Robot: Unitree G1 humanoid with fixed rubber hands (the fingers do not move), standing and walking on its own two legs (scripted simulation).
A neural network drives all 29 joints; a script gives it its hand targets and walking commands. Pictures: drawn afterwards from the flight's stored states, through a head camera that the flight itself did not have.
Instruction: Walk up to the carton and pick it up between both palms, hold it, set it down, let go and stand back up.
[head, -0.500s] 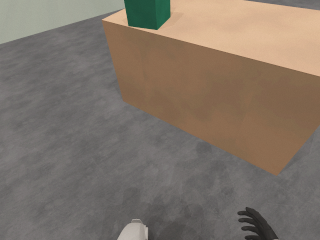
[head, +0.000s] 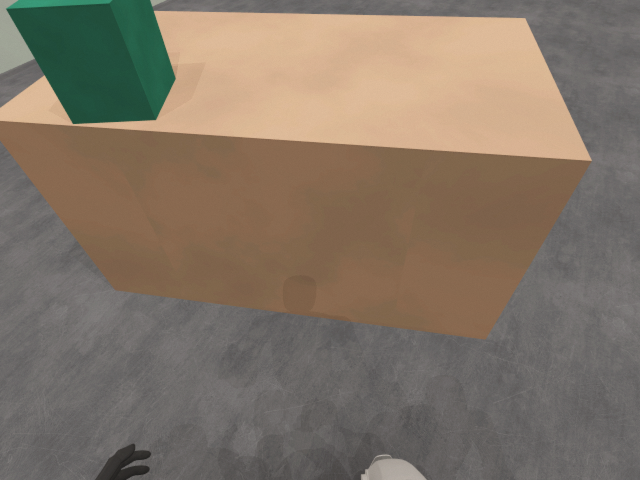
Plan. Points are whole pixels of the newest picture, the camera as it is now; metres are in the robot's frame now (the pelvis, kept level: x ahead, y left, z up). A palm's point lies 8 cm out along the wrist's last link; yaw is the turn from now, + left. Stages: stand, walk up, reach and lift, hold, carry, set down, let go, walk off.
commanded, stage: walk up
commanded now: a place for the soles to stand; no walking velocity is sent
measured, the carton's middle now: (106, 50) +1.05 +0.37 +0.11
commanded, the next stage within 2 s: none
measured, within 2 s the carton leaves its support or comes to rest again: neither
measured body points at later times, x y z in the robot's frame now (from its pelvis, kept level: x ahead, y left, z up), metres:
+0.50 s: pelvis +0.23 +0.13 -0.03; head +0.24 +0.12 +0.41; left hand +0.29 +0.41 -0.15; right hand +0.35 -0.15 -0.12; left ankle +0.34 +0.26 -0.73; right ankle +0.14 -0.08 -0.70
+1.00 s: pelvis +0.40 +0.22 -0.01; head +0.42 +0.18 +0.44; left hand +0.54 +0.47 -0.10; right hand +0.45 -0.06 -0.14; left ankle +0.52 +0.37 -0.68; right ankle +0.39 +0.05 -0.73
